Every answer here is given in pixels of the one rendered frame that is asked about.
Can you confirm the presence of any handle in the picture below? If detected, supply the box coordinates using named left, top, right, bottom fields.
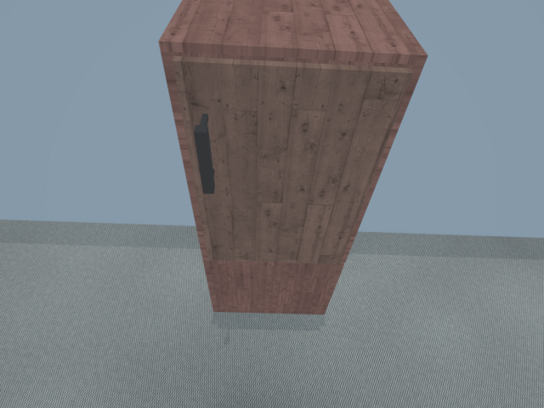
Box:
left=194, top=114, right=215, bottom=194

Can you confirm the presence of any cupboard door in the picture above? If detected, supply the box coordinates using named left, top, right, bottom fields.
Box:
left=173, top=56, right=413, bottom=264

